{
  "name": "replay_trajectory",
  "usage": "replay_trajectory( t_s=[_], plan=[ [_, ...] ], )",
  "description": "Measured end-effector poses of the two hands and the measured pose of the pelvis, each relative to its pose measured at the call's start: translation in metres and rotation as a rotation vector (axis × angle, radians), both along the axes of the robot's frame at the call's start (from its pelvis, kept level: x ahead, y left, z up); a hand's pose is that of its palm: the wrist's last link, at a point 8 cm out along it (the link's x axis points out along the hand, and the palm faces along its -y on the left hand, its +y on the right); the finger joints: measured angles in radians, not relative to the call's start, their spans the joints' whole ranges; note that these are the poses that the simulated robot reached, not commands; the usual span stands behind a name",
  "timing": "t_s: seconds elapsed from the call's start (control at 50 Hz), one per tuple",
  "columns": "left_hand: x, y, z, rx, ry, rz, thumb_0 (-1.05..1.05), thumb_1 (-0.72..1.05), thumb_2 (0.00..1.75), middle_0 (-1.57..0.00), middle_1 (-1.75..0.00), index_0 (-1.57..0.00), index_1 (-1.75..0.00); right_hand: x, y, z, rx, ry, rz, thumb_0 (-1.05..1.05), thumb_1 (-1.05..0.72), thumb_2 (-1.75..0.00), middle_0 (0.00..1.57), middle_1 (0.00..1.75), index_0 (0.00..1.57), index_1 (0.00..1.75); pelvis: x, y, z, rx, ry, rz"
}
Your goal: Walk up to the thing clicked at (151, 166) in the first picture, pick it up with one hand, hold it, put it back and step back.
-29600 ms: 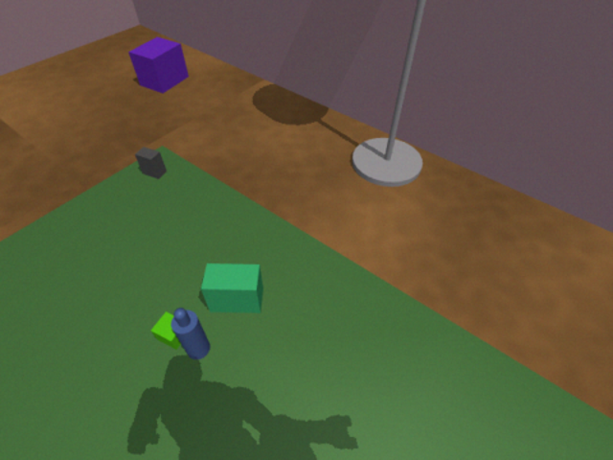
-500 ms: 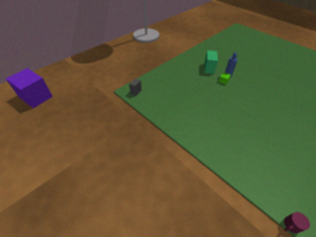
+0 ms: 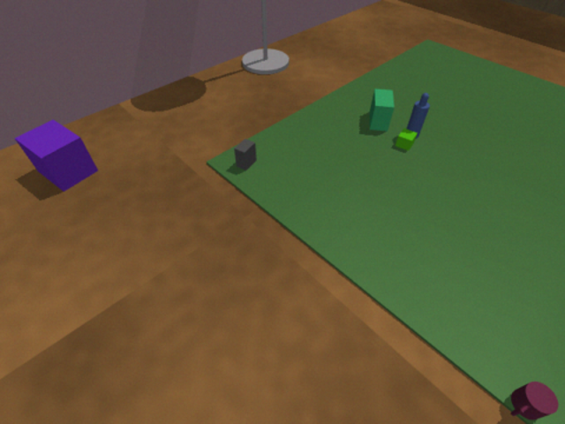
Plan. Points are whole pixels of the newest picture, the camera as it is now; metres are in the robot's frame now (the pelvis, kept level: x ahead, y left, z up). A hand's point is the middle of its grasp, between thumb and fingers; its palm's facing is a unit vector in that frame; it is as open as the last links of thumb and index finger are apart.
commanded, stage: stand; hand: left
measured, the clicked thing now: (245, 154) +1.49 +0.18 -0.71
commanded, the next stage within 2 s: walk up in 0.78 s
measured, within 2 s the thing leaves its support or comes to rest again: neither
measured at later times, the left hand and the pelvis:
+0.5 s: hand out of the picture +0.09 +0.25 -0.16, palm faces -0.03 -0.94 -0.34, open 7.4 cm; pelvis +0.01 +0.00 +0.00, yaw +0 degrees
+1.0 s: hand out of the picture +0.11 +0.26 -0.14, palm faces -0.07 -0.92 -0.38, open 7.4 cm; pelvis +0.03 -0.03 +0.00, yaw -2 degrees
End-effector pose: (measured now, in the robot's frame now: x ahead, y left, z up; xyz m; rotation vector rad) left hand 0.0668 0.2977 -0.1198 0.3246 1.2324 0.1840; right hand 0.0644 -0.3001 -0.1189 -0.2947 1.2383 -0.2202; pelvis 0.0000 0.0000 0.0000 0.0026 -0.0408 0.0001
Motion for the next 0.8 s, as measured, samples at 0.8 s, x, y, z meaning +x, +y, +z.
replay_trajectory(
  t_s=[0.8],
  plan=[
    [0.006,0.003,0.001,-0.004,-0.015,0.012,0.00,0.91,0.90,-0.20,-0.30,-0.20,-0.30,0.014,0.002,0.003,-0.002,-0.022,0.013,0.01,-0.90,-0.89,0.20,0.30,0.20,0.30,0.007,0.001,0.000,-0.002,-0.001,0.008]
  ],
)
